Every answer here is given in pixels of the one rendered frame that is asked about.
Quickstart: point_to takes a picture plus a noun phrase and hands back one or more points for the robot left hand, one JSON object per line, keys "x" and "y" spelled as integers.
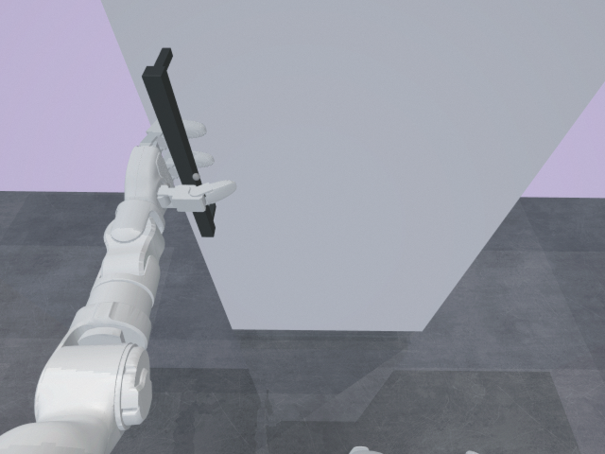
{"x": 147, "y": 171}

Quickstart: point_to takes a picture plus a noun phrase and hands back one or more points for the left robot upper arm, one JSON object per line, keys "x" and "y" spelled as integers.
{"x": 89, "y": 396}

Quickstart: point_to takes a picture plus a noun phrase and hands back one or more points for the robot left forearm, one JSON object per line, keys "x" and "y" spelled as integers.
{"x": 125, "y": 288}

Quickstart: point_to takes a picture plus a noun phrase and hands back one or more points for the handle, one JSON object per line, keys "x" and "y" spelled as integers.
{"x": 165, "y": 106}

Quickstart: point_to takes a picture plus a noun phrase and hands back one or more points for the fridge door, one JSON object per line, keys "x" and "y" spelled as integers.
{"x": 376, "y": 145}

